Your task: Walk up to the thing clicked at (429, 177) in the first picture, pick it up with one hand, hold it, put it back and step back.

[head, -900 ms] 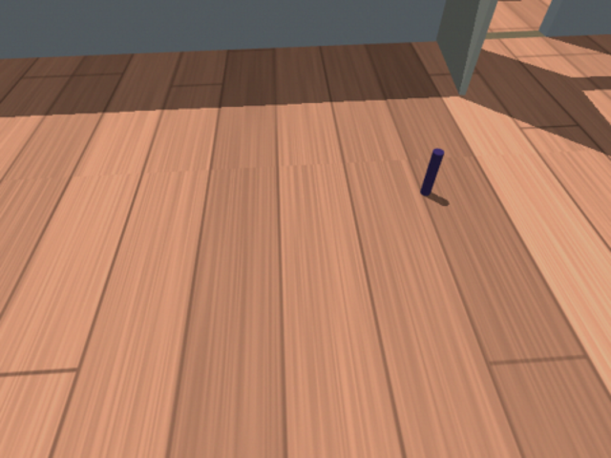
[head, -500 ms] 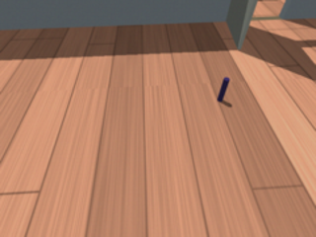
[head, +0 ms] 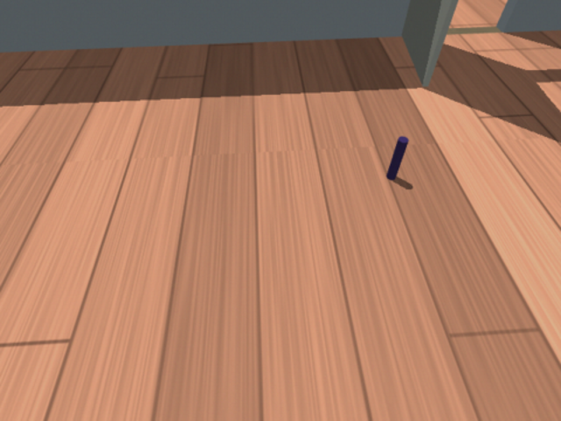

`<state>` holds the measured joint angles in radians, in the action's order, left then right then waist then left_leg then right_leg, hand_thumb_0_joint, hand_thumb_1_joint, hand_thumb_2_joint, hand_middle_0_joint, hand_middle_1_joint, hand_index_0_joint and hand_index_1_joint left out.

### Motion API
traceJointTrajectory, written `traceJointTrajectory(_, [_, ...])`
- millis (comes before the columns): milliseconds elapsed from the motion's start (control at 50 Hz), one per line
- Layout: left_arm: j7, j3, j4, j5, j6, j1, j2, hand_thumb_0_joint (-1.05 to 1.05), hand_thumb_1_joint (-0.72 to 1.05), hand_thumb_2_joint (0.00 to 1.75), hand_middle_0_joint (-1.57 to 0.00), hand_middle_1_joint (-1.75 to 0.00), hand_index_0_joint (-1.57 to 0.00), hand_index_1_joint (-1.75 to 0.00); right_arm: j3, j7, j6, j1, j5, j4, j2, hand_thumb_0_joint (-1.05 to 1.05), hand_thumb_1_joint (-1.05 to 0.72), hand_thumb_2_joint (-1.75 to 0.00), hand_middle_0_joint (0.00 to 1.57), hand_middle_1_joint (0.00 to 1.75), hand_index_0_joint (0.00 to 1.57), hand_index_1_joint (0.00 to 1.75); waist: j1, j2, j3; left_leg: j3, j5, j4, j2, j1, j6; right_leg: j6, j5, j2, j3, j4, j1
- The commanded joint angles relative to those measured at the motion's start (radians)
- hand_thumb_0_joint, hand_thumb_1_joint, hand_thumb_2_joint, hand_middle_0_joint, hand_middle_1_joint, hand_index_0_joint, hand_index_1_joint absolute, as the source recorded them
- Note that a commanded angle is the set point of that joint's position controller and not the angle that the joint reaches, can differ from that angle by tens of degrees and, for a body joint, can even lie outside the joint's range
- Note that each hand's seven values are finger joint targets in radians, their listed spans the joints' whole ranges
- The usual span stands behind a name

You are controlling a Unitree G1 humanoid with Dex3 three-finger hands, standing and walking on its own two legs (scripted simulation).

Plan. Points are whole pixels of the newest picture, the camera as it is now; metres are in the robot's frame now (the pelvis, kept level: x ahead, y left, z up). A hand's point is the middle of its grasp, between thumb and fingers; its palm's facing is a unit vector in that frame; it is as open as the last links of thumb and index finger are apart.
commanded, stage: stand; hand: left
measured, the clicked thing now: (396, 159) +1.34 -0.55 -0.66
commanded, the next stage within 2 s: walk up in 0.22 s
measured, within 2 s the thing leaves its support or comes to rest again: neither
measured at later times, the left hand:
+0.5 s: hand (145, 414) +0.16 +0.23 -0.14, palm faces -0.19 -0.90 -0.39, open 7.4 cm
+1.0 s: hand (246, 301) +0.37 +0.09 -0.19, palm faces -0.37 -0.88 -0.31, open 7.4 cm
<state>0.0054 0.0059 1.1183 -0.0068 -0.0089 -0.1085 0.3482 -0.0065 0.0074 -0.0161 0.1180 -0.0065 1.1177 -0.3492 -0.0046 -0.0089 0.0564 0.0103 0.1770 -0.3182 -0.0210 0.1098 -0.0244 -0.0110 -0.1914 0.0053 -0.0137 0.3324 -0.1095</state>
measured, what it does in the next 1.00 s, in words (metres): walks ahead, turning right: right foot, then left foot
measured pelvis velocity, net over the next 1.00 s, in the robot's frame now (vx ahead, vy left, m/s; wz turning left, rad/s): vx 0.25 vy -0.15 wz -0.39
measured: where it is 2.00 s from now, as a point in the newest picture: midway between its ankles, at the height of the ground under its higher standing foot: (382, 311)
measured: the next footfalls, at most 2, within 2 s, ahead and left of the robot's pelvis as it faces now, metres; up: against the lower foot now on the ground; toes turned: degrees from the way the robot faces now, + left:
right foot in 0.54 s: +0.15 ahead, -0.25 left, +0.00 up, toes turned -18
left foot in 0.94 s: +0.40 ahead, -0.08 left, +0.00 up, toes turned -15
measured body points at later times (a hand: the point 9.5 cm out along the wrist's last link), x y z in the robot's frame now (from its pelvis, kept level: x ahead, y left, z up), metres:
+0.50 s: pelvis +0.05 -0.06 -0.02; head +0.05 -0.07 +0.43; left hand +0.17 +0.28 -0.11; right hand +0.06 -0.41 -0.13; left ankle +0.00 +0.13 -0.75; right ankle +0.10 -0.23 -0.73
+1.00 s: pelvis +0.25 -0.15 -0.03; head +0.27 -0.13 +0.42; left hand +0.39 +0.13 -0.16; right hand +0.21 -0.49 -0.12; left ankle +0.36 -0.07 -0.75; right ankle +0.12 -0.24 -0.73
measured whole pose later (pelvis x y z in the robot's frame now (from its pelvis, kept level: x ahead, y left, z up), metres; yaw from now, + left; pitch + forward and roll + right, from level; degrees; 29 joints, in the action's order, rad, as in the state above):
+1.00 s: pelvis +0.25 -0.15 -0.03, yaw -22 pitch -2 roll +0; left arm 0.06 -0.06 0.89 -0.01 -0.03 -0.34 0.41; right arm 0.08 0.06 -0.10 0.26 -0.04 0.86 -0.41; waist -0.02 0.05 0.07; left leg -0.11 0.22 -0.66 -0.05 0.40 0.02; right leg -0.04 -0.47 0.03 0.08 0.80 -0.19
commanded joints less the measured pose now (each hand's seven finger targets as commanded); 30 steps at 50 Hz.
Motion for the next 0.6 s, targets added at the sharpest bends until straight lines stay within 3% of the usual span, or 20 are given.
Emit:
traceJointTrajectory(0, [-0.014,-0.042,-0.056,-0.001,-0.025,0.032,0.21,0.0,0.9,0.9,-0.2,-0.3,-0.2,-0.3,0.039,-0.019,-0.017,-0.031,-0.001,-0.054,-0.207,0.0,-0.9,-0.9,0.2,0.3,0.2,0.3,0.002,0.011,-0.093,0.08,-0.155,0.035,-0.11,-0.023,0.041,-0.019,0.168,-0.135,0.102,-0.054,0.015])
traceJointTrajectory(180, [-0.016,-0.043,-0.05,-0.001,-0.026,0.032,0.216,0.0,0.9,0.9,-0.2,-0.3,-0.2,-0.3,0.038,-0.017,-0.014,-0.026,-0.001,-0.053,-0.201,0.0,-0.9,-0.9,0.2,0.3,0.2,0.3,0.005,0.027,-0.079,0.077,-0.13,0.039,-0.107,-0.017,0.043,-0.015,0.16,-0.136,0.101,-0.063,0.014])
traceJointTrajectory(200, [0.034,-0.129,-0.174,-0.035,-0.009,-0.003,0.315,0.0,0.9,0.9,-0.2,-0.3,-0.2,-0.3,0.126,-0.013,-0.045,0.028,-0.028,-0.138,-0.343,0.0,-0.9,-0.9,0.2,0.3,0.2,0.3,0.034,0.063,-0.134,0.048,0.274,-0.069,-0.103,-0.18,0.107,-0.055,-0.257,-0.067,0.17,0.039,-0.205])
traceJointTrajectory(220, [0.055,-0.122,-0.188,-0.04,0.002,0.071,0.282,0.0,0.9,0.9,-0.2,-0.3,-0.2,-0.3,0.147,-0.013,-0.055,0.105,-0.035,-0.111,-0.362,0.0,-0.9,-0.9,0.2,0.3,0.2,0.3,0.087,-0.016,-0.073,0.122,0.446,-0.026,-0.17,-0.305,0.147,-0.045,-0.392,-0.049,0.128,0.138,-0.48])
traceJointTrajectory(240, [0.071,-0.117,-0.222,-0.036,0.011,0.131,0.245,0.0,0.9,0.9,-0.2,-0.3,-0.2,-0.3,0.169,-0.018,-0.062,0.144,-0.037,-0.107,-0.405,0.0,-0.9,-0.9,0.2,0.3,0.2,0.3,0.121,-0.193,-0.024,0.295,0.562,0.135,-0.343,-0.324,0.217,-0.017,-0.288,-0.021,0.036,0.413,-0.631])
traceJointTrajectory(260, [0.078,-0.125,-0.249,-0.05,0.014,0.16,0.258,0.0,0.9,0.9,-0.2,-0.3,-0.2,-0.3,0.173,-0.022,-0.069,0.122,-0.026,-0.14,-0.408,0.0,-0.9,-0.9,0.2,0.3,0.2,0.3,0.116,-0.136,0.009,0.363,0.492,0.192,-0.48,-0.214,0.268,0.003,-0.27,-0.086,0.09,0.568,-0.648])
traceJointTrajectory(280, [0.084,-0.126,-0.259,-0.046,0.011,0.119,0.268,0.0,0.9,0.9,-0.2,-0.3,-0.2,-0.3,0.17,-0.021,-0.075,0.095,-0.027,-0.163,-0.4,0.0,-0.9,-0.9,0.2,0.3,0.2,0.3,0.083,-0.067,-0.002,0.35,0.437,0.201,-0.487,-0.169,0.271,0.003,-0.244,-0.116,0.122,0.597,-0.616])
traceJointTrajectory(320, [0.105,-0.139,-0.253,-0.035,0.009,0.047,0.274,0.0,0.9,0.9,-0.2,-0.3,-0.2,-0.3,0.168,-0.021,-0.085,0.034,-0.032,-0.202,-0.372,0.0,-0.9,-0.9,0.2,0.3,0.2,0.3,0.028,-0.057,-0.006,0.263,0.42,0.199,-0.44,-0.096,0.252,0.005,-0.2,-0.164,0.153,0.605,-0.539])
traceJointTrajectory(380, [0.135,-0.142,-0.244,-0.025,0.016,-0.055,0.248,0.0,0.9,0.9,-0.2,-0.3,-0.2,-0.3,0.167,-0.007,-0.089,-0.053,-0.044,-0.249,-0.355,0.0,-0.9,-0.9,0.2,0.3,0.2,0.3,-0.028,-0.158,-0.004,0.04,0.315,0.137,-0.341,-0.051,0.21,0.012,-0.176,-0.16,0.068,0.477,-0.417])
traceJointTrajectory(440, [0.141,-0.149,-0.256,-0.027,0.007,-0.023,0.252,0.0,0.9,0.9,-0.2,-0.3,-0.2,-0.3,0.168,0.004,-0.085,-0.03,-0.049,-0.256,-0.349,0.0,-0.9,-0.9,0.2,0.3,0.2,0.3,-0.002,-0.134,0.01,-0.111,0.272,0.042,-0.254,0.066,0.167,0.008,-0.107,-0.118,-0.027,0.346,-0.262])
traceJointTrajectory(480, [0.136,-0.152,-0.239,-0.03,0.004,-0.091,0.247,0.0,0.9,0.9,-0.2,-0.3,-0.2,-0.3,0.168,0.006,-0.077,-0.041,-0.046,-0.259,-0.356,0.0,-0.9,-0.9,0.2,0.3,0.2,0.3,-0.035,-0.113,0.007,-0.154,0.331,-0.05,-0.242,0.148,0.158,-0.002,-0.055,-0.076,-0.118,0.333,-0.149])
traceJointTrajectory(500, [0.127,-0.161,-0.22,-0.036,-0.001,-0.152,0.268,0.0,0.9,0.9,-0.2,-0.3,-0.2,-0.3,0.164,0.005,-0.069,-0.038,-0.039,-0.263,-0.348,0.0,-0.9,-0.9,0.2,0.3,0.2,0.3,-0.067,-0.046,-0.009,-0.177,0.349,-0.157,-0.225,0.221,0.147,-0.007,-0.039,-0.045,-0.143,0.321,-0.048])
traceJointTrajectory(520, [0.111,-0.181,-0.187,-0.037,-0.01,-0.271,0.307,0.0,0.9,0.9,-0.2,-0.3,-0.2,-0.3,0.148,0.005,-0.06,-0.028,-0.042,-0.265,-0.312,0.0,-0.9,-0.9,0.2,0.3,0.2,0.3,-0.129,0.095,-0.056,-0.199,0.296,-0.394,-0.176,0.298,0.13,-0.018,-0.11,-0.007,-0.115,0.316,0.069])
traceJointTrajectory(540, [0.089,-0.207,-0.16,-0.036,-0.019,-0.404,0.377,0.0,0.9,0.9,-0.2,-0.3,-0.2,-0.3,0.119,0.008,-0.056,-0.022,-0.04,-0.286,-0.24,0.0,-0.9,-0.9,0.2,0.3,0.2,0.3,-0.196,0.348,-0.07,-0.243,0.326,-0.735,-0.069,0.45,0.1,-0.066,-0.347,-0.065,0.069,0.136,0.165])
traceJointTrajectory(560, [0.077,-0.219,-0.192,-0.027,-0.028,-0.4,0.459,0.0,0.9,0.9,-0.2,-0.3,-0.2,-0.3,0.095,0.019,-0.061,-0.015,-0.016,-0.339,-0.2,0.0,-0.9,-0.9,0.2,0.3,0.2,0.3,-0.168,0.487,-0.035,-0.155,0.46,-0.908,0.039,0.639,0.05,-0.152,-0.601,-0.278,0.585,-0.152,0.14])
traceJointTrajectory(580, [0.078,-0.213,-0.222,-0.01,-0.031,-0.319,0.478,0.0,0.9,0.9,-0.2,-0.3,-0.2,-0.3,0.117,0.02,-0.059,-0.023,-0.02,-0.338,-0.286,0.0,-0.9,-0.9,0.2,0.3,0.2,0.3,-0.12,0.3,0.012,-0.036,0.405,-0.916,-0.022,0.593,0.033,-0.239,-0.687,-0.386,0.809,-0.232,0.033])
